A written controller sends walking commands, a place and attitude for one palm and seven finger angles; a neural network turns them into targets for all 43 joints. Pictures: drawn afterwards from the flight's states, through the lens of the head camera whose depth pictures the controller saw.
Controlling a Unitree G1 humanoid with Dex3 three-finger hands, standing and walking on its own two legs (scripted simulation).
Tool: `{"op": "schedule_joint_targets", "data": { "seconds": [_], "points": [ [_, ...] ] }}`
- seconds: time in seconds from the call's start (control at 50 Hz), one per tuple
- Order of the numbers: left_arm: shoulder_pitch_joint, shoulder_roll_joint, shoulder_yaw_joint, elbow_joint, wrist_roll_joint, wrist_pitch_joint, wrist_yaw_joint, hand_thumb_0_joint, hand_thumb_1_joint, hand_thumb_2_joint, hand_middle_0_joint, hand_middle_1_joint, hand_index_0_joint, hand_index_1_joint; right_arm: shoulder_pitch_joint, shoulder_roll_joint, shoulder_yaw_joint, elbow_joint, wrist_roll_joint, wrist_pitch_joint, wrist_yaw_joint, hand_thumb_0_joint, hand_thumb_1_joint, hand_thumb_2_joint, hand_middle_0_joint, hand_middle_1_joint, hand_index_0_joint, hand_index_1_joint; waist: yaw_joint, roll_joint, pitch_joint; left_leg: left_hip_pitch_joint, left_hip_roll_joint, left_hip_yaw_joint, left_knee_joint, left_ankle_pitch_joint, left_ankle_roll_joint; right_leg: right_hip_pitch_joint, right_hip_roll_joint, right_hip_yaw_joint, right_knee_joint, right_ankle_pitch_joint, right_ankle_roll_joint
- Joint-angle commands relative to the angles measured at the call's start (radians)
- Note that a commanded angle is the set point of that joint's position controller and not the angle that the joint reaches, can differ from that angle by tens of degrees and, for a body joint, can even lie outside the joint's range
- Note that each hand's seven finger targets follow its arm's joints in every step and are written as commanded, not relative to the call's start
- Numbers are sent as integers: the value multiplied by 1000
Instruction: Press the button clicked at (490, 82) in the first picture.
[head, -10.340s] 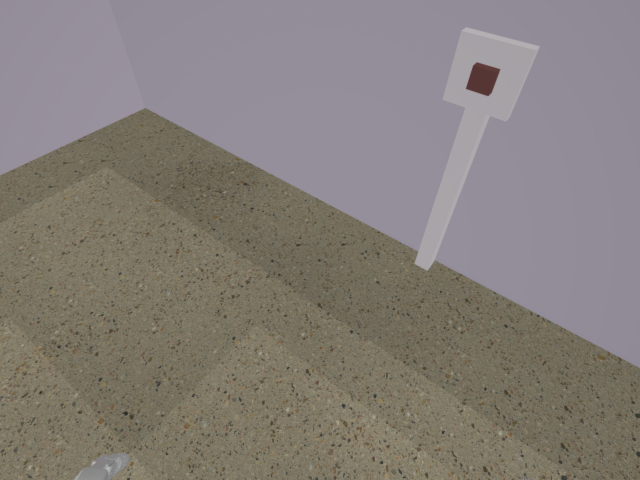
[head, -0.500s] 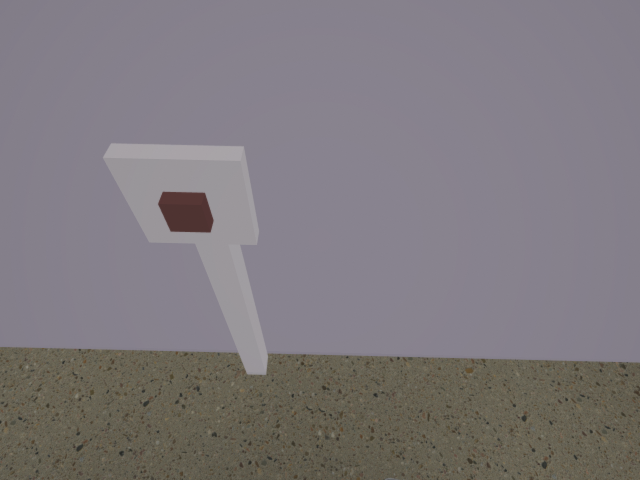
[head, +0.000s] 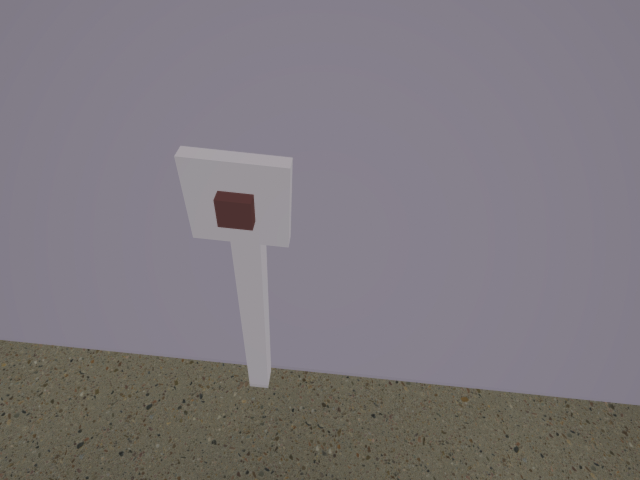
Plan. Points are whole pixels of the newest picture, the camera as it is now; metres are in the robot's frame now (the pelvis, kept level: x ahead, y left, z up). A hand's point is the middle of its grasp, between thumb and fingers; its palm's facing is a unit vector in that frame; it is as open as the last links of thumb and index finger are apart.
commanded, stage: come to a stop and stand still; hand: left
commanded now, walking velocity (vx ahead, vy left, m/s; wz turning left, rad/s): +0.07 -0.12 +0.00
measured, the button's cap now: (235, 209) +0.52 +0.19 +0.03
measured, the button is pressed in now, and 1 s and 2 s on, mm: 0 0 0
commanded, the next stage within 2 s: look again from close up in 0.86 s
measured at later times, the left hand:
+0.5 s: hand out of the picture -0.05 +0.08 -0.18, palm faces +0.04 -0.99 -0.10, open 7.3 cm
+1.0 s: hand out of the picture -0.02 +0.10 -0.18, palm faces +0.02 -0.98 -0.18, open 7.3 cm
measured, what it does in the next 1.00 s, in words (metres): steps on the spot: right foot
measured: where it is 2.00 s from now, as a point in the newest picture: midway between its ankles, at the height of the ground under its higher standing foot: outside the picture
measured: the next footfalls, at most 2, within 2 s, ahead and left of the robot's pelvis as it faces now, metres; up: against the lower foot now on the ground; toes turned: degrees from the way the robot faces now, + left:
right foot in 0.24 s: -0.02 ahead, -0.12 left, +0.00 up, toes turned -5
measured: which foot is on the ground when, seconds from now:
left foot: down 0.00-1.00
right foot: up 0.00-0.22, down 0.24-1.00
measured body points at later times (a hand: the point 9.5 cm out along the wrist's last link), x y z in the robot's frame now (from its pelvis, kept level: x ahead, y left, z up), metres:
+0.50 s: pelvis -0.01 -0.05 +0.00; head +0.00 -0.04 +0.45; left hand -0.05 +0.13 -0.17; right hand -0.06 -0.24 -0.17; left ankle +0.03 +0.08 -0.74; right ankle -0.06 -0.12 -0.74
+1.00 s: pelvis +0.01 -0.06 +0.00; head +0.02 -0.06 +0.45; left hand -0.02 +0.15 -0.16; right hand -0.01 -0.27 -0.17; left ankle +0.03 +0.08 -0.74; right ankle -0.06 -0.12 -0.74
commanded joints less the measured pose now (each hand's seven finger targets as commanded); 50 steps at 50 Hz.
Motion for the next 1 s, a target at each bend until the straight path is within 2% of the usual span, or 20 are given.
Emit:
{"op": "schedule_joint_targets", "data": {
  "seconds": [0.0,0.08,0.14,0.16,0.18,0.2,0.22,0.24,0.26,0.28,0.34,0.44,0.54,0.62,0.66,0.76,0.92,0.94,0.96,0.98],
  "points": [
    [27,28,-8,-31,1,-25,-7,0,900,900,-200,-300,-200,-300,105,-113,-22,-20,5,-38,-15,0,-900,-900,200,300,200,300,-52,116,76,108,291,-330,-293,-356,65,-120,-27,-4,-89,-46,-1],
    [38,1,-28,-13,-3,-26,-6,0,900,900,-200,-300,-200,-300,127,-128,-23,3,0,-32,-13,0,-900,-900,200,300,200,300,-67,147,51,114,295,-319,-281,-315,80,10,-21,-32,-314,-162,-13],
    [124,-17,-33,30,-8,-27,-1,0,900,900,-200,-300,-200,-300,114,-137,-26,21,2,-21,-9,0,-900,-900,200,300,200,300,-32,125,39,24,263,-291,-273,-338,54,185,7,-56,-518,-131,-31],
    [172,-29,-34,53,-9,-30,2,0,900,900,-200,-300,-200,-300,96,-135,-25,27,6,-15,-8,0,-900,-900,200,300,200,300,-7,107,43,-29,238,-249,-260,-367,24,270,14,-75,-619,-52,-33],
    [205,-19,-34,72,-8,-33,6,0,900,900,-200,-300,-200,-300,89,-114,-22,34,12,-12,-6,0,-900,-900,200,300,200,300,4,71,53,-92,194,-202,-225,-361,-12,353,0,-53,-702,-1,-38],
    [229,4,-30,81,-8,-37,13,0,900,900,-200,-300,-200,-300,77,-84,-16,35,17,-10,-4,0,-900,-900,200,300,200,300,11,1,72,-159,138,-147,-141,-324,-46,390,-64,44,-754,-43,-61],
    [226,39,-28,81,-7,-40,19,0,900,900,-200,-300,-200,-300,66,-48,-3,30,22,-10,-3,0,-900,-900,200,300,200,300,8,-109,103,-185,65,-68,-7,-267,-72,334,-175,185,-833,-170,-99],
    [183,65,-28,67,-12,-43,22,0,900,900,-200,-300,-200,-300,50,-27,7,25,20,-6,3,0,-900,-900,200,300,200,300,-8,-163,154,-173,45,-37,69,-198,-77,232,-258,251,-928,-257,-130],
    [119,53,-37,57,-21,-57,24,0,900,900,-200,-300,-200,-300,56,-28,10,41,11,-9,6,0,-900,-900,200,300,200,300,-26,-156,172,-94,60,-55,102,-129,-73,129,-255,250,-940,-260,-139],
    [96,29,-45,57,-24,-70,24,0,900,900,-200,-300,-200,-300,74,-13,16,62,10,-10,6,0,-900,-900,200,300,200,300,-36,-166,201,-54,67,-70,103,-65,-71,95,-212,201,-914,-132,-126],
    [129,-4,-56,78,-27,-85,25,0,900,900,-200,-300,-200,-300,129,0,28,107,16,-19,-2,0,-900,-900,200,300,200,300,-45,-49,187,26,86,-89,52,35,-68,117,-152,114,-818,112,-101],
    [167,-8,-53,98,-28,-75,27,0,900,900,-200,-300,-200,-300,132,-6,32,129,20,-27,-18,0,-900,-900,200,300,200,300,-20,81,185,22,115,-112,5,69,-69,177,-101,78,-763,151,-66],
    [177,-11,-49,99,-26,-76,29,0,900,900,-200,-300,-200,-300,114,-13,28,122,23,-36,-26,0,-900,-900,200,300,200,300,-12,41,101,43,125,-109,6,123,-68,274,-100,63,-724,317,-51],
    [170,-16,-47,96,-24,-74,32,0,900,900,-200,-300,-200,-300,97,-9,26,118,23,-35,-29,0,-900,-900,200,300,200,300,-14,44,99,65,126,-108,2,133,-69,273,-104,60,-720,353,-47],
    [174,-16,-47,94,-23,-74,33,0,900,900,-200,-300,-200,-300,92,-13,26,117,24,-34,-30,0,-900,-900,200,300,200,300,-14,17,96,71,128,-103,9,147,-69,283,-105,56,-716,407,-38],
    [163,-15,-47,90,-22,-70,35,0,900,900,-200,-300,-200,-300,83,-14,27,120,22,-28,-29,0,-900,-900,200,300,200,300,-15,32,145,75,129,-111,-9,135,-69,248,-99,57,-726,343,-41],
    [161,5,-44,86,-23,-70,34,0,900,900,-200,-300,-200,-300,71,-36,29,108,21,-29,-28,0,-900,-900,200,300,200,300,-12,26,118,98,130,-113,-16,156,-67,268,-102,59,-723,353,-42],
    [98,198,-49,8,1,-73,34,0,900,900,-200,-300,-200,-300,-10,-163,12,-24,23,-14,-14,0,-900,-900,200,300,200,300,-50,11,240,39,96,-129,102,130,-72,144,-115,57,-737,575,-4],
    [93,119,-30,14,-16,-81,44,0,900,900,-200,-300,-200,-300,-12,-104,10,-38,13,-26,-17,0,-900,-900,200,300,200,300,-26,18,127,10,104,-103,144,15,-59,198,-158,99,-686,572,-6],
    [112,110,-26,24,-11,-83,46,0,900,900,-200,-300,-200,-300,-5,-75,6,-22,11,-28,-23,0,-900,-900,200,300,200,300,-20,-38,73,-24,85,-98,165,-8,-58,270,-174,118,-674,709,-15]
  ]
}}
